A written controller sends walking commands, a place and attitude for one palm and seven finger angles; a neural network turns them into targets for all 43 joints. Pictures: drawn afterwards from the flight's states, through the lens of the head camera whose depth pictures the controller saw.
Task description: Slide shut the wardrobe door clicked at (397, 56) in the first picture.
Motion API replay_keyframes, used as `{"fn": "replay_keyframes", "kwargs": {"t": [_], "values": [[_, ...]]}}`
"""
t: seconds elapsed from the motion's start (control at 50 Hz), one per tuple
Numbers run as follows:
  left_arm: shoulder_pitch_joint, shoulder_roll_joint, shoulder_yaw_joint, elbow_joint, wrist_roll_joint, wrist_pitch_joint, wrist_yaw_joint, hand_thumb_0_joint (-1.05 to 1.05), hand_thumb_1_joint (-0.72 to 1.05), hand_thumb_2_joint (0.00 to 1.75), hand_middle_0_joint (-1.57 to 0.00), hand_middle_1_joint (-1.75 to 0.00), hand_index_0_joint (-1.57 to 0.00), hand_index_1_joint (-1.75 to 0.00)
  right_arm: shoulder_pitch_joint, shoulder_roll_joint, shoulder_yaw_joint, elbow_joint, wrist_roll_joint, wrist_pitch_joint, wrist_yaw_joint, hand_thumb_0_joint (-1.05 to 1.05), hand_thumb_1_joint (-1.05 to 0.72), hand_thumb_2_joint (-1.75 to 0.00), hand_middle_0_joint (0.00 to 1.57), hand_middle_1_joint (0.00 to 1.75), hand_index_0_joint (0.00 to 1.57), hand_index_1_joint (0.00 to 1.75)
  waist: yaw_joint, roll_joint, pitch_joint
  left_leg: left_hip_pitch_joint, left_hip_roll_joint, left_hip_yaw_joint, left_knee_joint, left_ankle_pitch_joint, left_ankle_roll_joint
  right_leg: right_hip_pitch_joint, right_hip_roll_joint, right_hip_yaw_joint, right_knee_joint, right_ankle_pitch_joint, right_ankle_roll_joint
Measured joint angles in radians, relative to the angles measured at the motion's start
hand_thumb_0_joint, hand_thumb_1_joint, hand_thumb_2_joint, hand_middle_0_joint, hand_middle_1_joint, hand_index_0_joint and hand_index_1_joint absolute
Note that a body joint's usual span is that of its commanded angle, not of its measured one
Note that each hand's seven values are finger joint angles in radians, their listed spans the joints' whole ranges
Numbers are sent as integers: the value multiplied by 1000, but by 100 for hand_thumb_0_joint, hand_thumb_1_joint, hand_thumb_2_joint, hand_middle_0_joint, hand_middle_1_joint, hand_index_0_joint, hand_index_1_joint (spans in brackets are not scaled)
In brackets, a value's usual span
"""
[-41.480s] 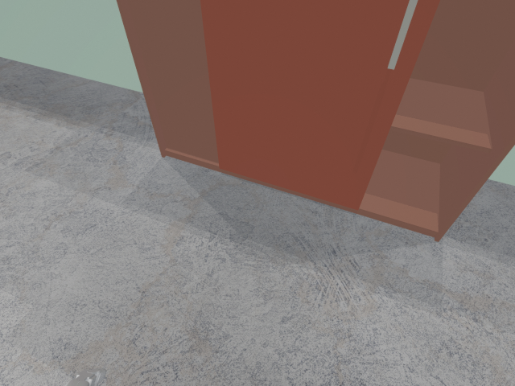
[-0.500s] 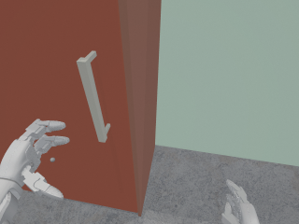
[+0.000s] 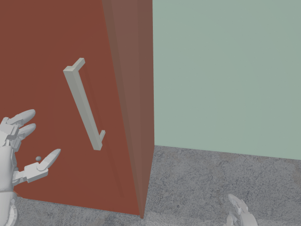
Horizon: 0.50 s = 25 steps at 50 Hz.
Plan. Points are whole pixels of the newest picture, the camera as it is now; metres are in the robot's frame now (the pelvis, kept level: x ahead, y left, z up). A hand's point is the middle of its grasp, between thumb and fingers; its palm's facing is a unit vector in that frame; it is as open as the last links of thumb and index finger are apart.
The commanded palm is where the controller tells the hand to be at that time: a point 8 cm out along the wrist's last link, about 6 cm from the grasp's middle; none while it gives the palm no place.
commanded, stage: draw the hand back to the body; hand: left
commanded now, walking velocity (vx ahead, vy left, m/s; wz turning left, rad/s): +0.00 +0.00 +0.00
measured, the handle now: (90, 109) +0.35 +0.21 +0.16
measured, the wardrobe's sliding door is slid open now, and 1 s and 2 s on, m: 0.00 0.00 0.00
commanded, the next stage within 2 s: step back with the hand held close in 0.54 s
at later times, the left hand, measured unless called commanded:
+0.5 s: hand (38, 163) +0.18 +0.25 +0.16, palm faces +0.47 -0.81 -0.36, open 7.5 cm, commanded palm +0.13 +0.29 +0.17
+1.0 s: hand (38, 160) +0.19 +0.26 +0.16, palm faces +0.32 -0.81 -0.49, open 7.4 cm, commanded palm +0.12 +0.31 +0.18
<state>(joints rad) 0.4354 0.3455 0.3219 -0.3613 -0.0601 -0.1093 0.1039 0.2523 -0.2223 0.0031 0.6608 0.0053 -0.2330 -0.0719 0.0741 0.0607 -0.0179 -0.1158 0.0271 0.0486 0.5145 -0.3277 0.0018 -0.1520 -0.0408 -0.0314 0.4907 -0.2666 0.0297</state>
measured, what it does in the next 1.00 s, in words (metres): stands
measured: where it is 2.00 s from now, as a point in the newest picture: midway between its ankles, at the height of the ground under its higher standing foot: outside the picture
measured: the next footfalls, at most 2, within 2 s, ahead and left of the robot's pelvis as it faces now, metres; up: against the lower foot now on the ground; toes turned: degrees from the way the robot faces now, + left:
right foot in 1.98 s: -0.17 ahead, -0.11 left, +0.00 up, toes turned +0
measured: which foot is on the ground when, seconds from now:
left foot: down 0.00-1.00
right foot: down 0.00-1.00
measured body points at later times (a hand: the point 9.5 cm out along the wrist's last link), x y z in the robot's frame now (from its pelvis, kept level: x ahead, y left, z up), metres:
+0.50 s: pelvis -0.01 -0.01 +0.00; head -0.04 -0.03 +0.45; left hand +0.15 +0.29 +0.18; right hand +0.18 -0.23 -0.07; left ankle -0.03 +0.11 -0.74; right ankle +0.00 -0.14 -0.74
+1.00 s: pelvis -0.04 +0.02 +0.00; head -0.02 +0.02 +0.45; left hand +0.16 +0.31 +0.18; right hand +0.12 -0.23 -0.08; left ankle -0.03 +0.11 -0.74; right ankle +0.00 -0.14 -0.74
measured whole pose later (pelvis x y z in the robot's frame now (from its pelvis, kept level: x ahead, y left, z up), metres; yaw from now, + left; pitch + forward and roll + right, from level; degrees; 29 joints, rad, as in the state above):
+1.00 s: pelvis -0.04 +0.02 +0.00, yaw -4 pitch +0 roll +0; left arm 0.50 0.40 0.39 -0.44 -0.02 -0.20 0.11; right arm 0.20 -0.21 -0.02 0.56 0.00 -0.08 -0.06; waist 0.01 0.00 0.05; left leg -0.23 0.01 0.13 0.49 -0.26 0.04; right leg -0.29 -0.05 0.05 0.47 -0.16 0.06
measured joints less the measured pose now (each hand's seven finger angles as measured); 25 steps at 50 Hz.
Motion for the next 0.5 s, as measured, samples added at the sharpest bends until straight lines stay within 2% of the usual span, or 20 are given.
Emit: {"fn": "replay_keyframes", "kwargs": {"t": [0.28,0.5], "values": [[14,-13,-2,-15,0,-2,-3,0,77,84,-21,-38,-21,-37,-23,-1,-10,-16,-2,30,3,2,-91,-90,20,30,20,30,10,-2,8,20,10,-4,-26,15,-8,22,11,-5,-28,15,-8],[-1,-19,-4,1,0,-1,1,1,88,90,-21,-31,-21,-30,-26,7,-6,-9,-4,36,1,2,-91,-90,20,30,20,30,9,4,23,30,13,-5,-34,28,-10,35,15,-6,-44,32,-11]]}}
